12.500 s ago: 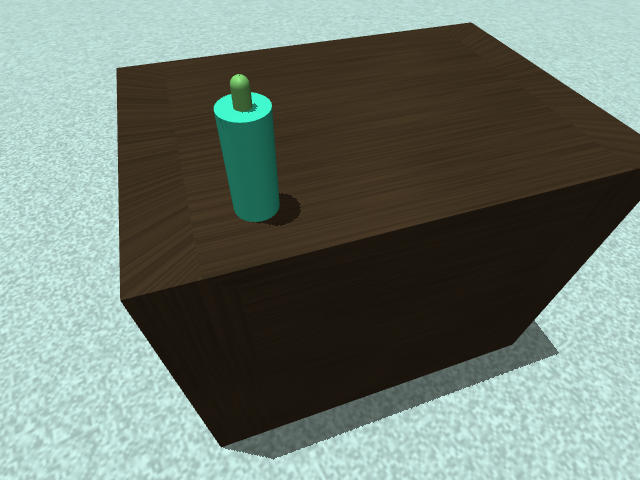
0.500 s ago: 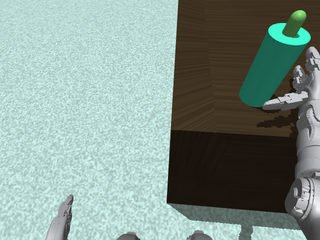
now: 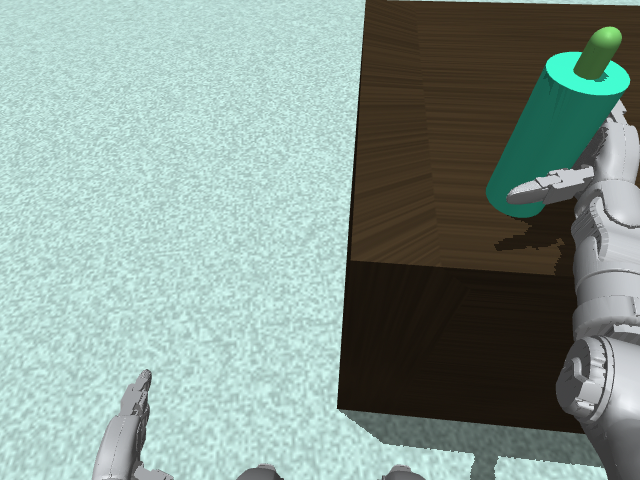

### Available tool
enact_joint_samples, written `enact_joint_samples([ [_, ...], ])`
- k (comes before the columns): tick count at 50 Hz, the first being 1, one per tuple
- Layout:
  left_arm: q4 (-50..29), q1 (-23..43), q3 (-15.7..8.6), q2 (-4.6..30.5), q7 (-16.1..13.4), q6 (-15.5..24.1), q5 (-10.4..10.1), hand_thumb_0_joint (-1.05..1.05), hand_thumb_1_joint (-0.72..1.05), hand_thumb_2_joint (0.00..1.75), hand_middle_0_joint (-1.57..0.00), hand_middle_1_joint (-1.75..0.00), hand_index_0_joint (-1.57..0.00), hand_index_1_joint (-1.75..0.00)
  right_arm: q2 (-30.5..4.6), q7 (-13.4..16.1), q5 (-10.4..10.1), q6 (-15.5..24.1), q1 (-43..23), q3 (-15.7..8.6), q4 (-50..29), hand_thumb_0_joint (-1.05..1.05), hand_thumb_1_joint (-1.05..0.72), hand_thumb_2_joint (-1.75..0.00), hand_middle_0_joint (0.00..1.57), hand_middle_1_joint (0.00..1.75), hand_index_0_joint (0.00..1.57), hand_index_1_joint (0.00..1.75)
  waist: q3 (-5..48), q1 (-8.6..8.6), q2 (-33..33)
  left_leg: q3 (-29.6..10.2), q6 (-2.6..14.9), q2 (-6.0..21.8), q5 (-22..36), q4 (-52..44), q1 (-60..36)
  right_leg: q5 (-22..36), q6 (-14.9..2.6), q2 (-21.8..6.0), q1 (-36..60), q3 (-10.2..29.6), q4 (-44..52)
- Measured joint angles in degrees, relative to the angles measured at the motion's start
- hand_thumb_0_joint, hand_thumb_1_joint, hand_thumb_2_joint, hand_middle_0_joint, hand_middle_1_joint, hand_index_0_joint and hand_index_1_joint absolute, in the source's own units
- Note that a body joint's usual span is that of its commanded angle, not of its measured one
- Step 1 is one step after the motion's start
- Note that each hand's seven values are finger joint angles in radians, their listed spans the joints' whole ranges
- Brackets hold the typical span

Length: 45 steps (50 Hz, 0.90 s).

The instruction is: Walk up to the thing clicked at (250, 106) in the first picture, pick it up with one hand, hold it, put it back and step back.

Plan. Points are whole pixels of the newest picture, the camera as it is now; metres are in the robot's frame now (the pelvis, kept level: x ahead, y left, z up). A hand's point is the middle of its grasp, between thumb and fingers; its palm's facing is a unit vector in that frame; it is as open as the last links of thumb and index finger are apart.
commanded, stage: close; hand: right
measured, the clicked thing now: (553, 129) +0.48 -0.22 +0.18
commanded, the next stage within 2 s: settle in 0.46 s
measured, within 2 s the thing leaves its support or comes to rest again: leaves its support in 1.02 s
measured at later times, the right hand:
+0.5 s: hand (552, 166) +0.47 -0.24 +0.13, palm faces +0.23 +0.97 +0.03, open 10.4 cm
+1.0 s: hand (550, 167) +0.46 -0.23 +0.14, palm faces +0.23 +0.97 -0.03, open 11.0 cm
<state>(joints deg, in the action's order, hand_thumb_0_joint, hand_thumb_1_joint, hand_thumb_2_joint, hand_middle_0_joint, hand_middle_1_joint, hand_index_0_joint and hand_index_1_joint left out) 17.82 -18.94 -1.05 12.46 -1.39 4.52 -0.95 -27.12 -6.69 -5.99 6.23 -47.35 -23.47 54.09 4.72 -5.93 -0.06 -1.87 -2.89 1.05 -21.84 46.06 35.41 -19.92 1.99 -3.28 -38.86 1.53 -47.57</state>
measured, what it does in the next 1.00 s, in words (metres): stands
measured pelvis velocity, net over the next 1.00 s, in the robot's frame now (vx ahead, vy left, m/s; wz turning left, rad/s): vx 0.02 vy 0.00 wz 0.00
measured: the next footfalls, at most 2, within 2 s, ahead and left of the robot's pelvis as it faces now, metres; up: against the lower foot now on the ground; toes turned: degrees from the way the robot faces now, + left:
none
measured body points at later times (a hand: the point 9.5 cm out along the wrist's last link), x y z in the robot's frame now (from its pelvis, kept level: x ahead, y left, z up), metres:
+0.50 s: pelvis +0.01 -0.01 +0.00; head +0.06 -0.03 +0.45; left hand +0.15 +0.26 -0.04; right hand +0.45 -0.29 +0.13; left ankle +0.01 +0.15 -0.70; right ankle +0.03 -0.14 -0.70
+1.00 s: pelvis +0.02 +0.00 +0.01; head +0.05 -0.01 +0.46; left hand +0.17 +0.26 -0.04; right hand +0.45 -0.29 +0.14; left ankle +0.01 +0.15 -0.70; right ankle +0.03 -0.14 -0.70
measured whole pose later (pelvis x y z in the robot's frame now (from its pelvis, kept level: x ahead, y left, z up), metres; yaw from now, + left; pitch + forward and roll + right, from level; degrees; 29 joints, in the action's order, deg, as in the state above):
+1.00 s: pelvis +0.02 +0.00 +0.01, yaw +0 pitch +8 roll +1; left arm 21.8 -18.0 -3.1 13.2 -2.9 6.1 -0.8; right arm -23.8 -3.4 -5.5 3.3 -38.8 -20.9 47.6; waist 4.9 -4.6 -0.4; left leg -1.9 -3.0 1.3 -21.4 41.1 28.1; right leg -20.1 1.8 -3.2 -31.9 1.1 -43.6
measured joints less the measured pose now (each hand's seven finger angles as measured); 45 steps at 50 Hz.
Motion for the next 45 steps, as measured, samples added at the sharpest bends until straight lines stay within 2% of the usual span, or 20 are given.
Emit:
enact_joint_samples([
  [8, -0.81, -1.63, -1.16, 1.14, 0.35, -0.09, 0.22, -0.01, -0.54, 0.05, -0.05, -0.05, -0.06, -0.05, -0.21, 1.16, 0.86, 0.06, -0.83, -1.35, 2.53, -0.01, 0.51, -0.12, 0.41, 0.26, 0.41, 0.25, 1.44, -0.6, 0.35, -0.38, -0.11, -0.13, 0.17, -1.11, -0.88, -0.23, -0.12, -0.2, 0.89, -0.45, 0.68],
  [14, -0.97, -1.54, -1.46, 0.72, 0.7, -0.3, 0.19, -0.01, -0.53, 0.05, -0.05, -0.05, -0.06, -0.05, -0.15, 0.9, 0.85, 1.25, 0.9, -0.54, 2.32, -0.01, 0.46, -0.21, 0.59, 0.41, 0.6, 0.4, 1.06, 0.0, 0.07, -0.56, -0.25, -0.13, 0.25, -1.23, -0.84, -0.35, -0.28, -0.2, 0.8, -0.63, 0.54],
  [20, -2.21, -1.89, -1.16, 0.26, 0.65, -0.02, 0.09, -0.01, -0.52, 0.05, -0.05, -0.05, -0.06, -0.05, 1.35, 0.46, 0.13, 1.24, 4.19, -0.32, -0.33, -0.01, 0.33, -0.38, 0.76, 0.59, 0.77, 0.58, 1.17, 0.42, 0.25, -0.52, -0.42, 0.18, 0.11, -1.53, -1.58, -0.42, -0.4, 0.08, 1.47, -0.64, 0.84],
  [23, -1.67, -2.02, -1.46, 0.36, 0.5, 0.33, 0.11, -0.01, -0.52, 0.05, -0.05, -0.05, -0.06, -0.05, 1.91, 1.29, 0.1, 1.29, 4.96, -0.26, -1.16, -0.01, 0.24, -0.46, 0.83, 0.66, 0.86, 0.67, 1.42, 0.45, 0.58, -0.44, -0.4, 0.18, 0.01, -1.69, -2.08, -0.57, -0.39, 0.08, 1.88, -0.57, 0.88],
  [32, 0.91, -0.86, -1.98, 0.23, 0.45, 0.16, 0.38, -0.01, -0.51, 0.04, -0.05, -0.05, -0.06, -0.05, 1.98, 1.96, 0.31, 2.04, 5.0, 0.02, -2.41, -0.02, 0.36, -0.62, 0.79, 0.83, 0.82, 0.84, 0.63, 0.34, 0.19, -0.59, -0.48, -0.07, 0.3, -1.85, -1.88, -0.67, -0.43, -0.18, 1.55, -0.69, 0.5],
  [40, 1.97, -0.4, -1.81, 0.33, -0.06, -0.44, 0.1, -0.01, -0.53, 0.05, -0.06, -0.05, -0.07, -0.06, 3.0, 2.54, 0.68, -0.77, 6.41, 0.15, -3.67, -0.05, 0.47, -0.86, 0.72, 1.02, 0.74, 1.04, 0.51, 0.56, -0.52, -0.71, -0.5, 0.06, 0.6, -3.32, -3.95, -0.39, -0.48, -0.1, 3.7, -0.92, 2.0],
  [45, 2.86, 0.2, -1.59, 0.57, -0.99, 0.41, 0.0, -0.01, -0.54, 0.06, -0.06, -0.05, -0.06, -0.06, 3.41, 3.2, 0.5, -1.17, 6.74, 1.94, -3.25, -0.06, 0.55, -0.93, 0.71, 1.1, 0.74, 1.12, 0.22, 1.13, -0.43, -0.23, -0.29, 0.15, 0.6, -4.31, -5.92, -0.19, -0.34, -0.02, 5.54, -0.53, 3.1],
])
